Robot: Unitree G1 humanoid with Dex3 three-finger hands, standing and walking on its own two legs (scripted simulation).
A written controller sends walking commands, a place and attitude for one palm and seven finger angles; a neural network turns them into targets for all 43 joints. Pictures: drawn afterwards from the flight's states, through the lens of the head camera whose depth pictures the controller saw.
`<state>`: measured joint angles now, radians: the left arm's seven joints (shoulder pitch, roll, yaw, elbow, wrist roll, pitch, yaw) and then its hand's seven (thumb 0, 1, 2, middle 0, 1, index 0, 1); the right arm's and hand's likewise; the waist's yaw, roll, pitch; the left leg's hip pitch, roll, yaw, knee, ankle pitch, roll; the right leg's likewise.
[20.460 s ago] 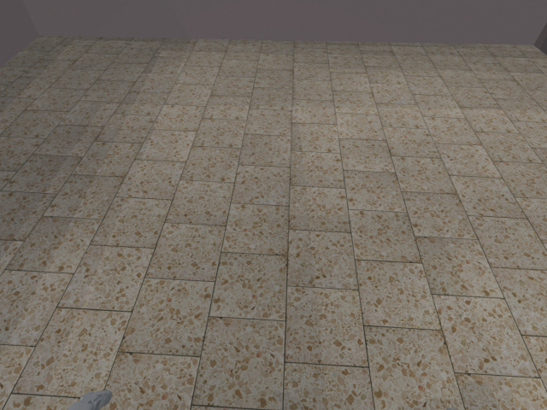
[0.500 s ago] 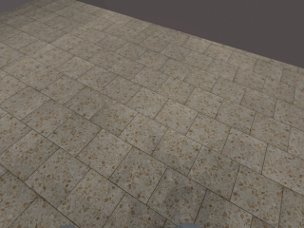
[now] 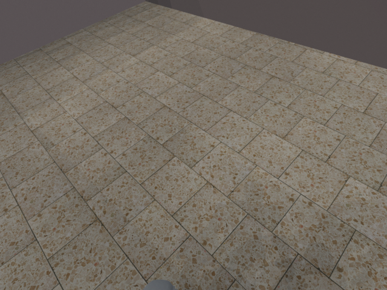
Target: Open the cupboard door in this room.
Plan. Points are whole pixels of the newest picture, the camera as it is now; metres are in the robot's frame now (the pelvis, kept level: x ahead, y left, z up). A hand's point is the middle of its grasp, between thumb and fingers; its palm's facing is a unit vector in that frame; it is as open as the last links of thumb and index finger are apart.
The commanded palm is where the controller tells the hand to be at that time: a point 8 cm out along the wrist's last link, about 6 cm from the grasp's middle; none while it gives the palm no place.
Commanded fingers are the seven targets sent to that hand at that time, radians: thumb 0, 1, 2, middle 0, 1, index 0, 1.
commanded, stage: turn or walk to find it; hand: left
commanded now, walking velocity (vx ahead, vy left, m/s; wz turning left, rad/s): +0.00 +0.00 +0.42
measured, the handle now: out of the picture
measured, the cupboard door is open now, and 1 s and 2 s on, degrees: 0 0 0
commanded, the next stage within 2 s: none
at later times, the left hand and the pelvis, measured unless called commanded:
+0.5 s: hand out of the picture -0.03 +0.29 -0.17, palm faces +0.27 -0.94 -0.23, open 7.4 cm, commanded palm none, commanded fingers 0.00 0.90 0.90 -0.20 -0.30 -0.20 -0.30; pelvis -0.03 +0.07 +0.00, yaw +12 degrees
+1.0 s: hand out of the picture -0.02 +0.20 -0.14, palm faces +0.41 -0.87 -0.27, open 7.4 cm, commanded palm none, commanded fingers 0.00 0.90 0.90 -0.20 -0.30 -0.20 -0.30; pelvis -0.03 -0.01 +0.00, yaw +25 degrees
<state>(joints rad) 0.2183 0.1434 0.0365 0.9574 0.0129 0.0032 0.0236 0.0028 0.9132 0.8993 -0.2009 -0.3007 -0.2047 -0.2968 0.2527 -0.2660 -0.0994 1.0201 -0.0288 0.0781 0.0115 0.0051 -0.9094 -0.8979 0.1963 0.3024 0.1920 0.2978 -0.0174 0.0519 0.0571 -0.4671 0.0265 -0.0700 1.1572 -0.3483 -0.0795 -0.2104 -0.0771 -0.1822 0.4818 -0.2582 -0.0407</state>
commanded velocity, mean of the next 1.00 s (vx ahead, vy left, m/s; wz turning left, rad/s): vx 0.00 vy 0.00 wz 0.42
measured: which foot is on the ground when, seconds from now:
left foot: up 0.00-0.22, down 0.24-0.80, up 0.82-1.00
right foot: down 0.00-0.24, up 0.26-0.76, down 0.78-1.00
